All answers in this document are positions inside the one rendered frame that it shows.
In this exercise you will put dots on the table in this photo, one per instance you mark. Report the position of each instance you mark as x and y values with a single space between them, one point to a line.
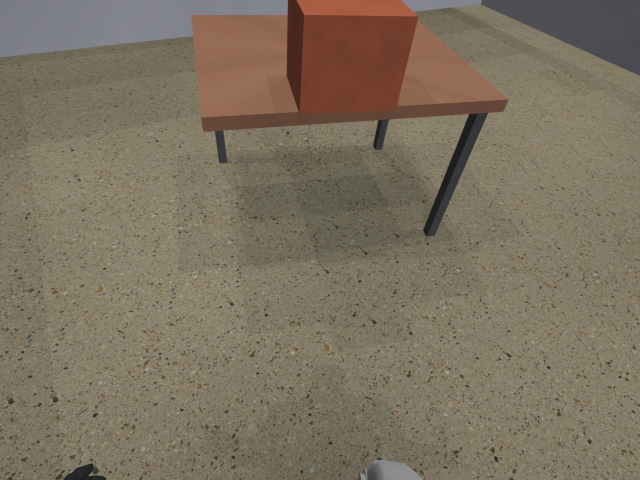
241 64

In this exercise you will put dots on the carton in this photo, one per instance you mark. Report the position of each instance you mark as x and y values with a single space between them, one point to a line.
348 55

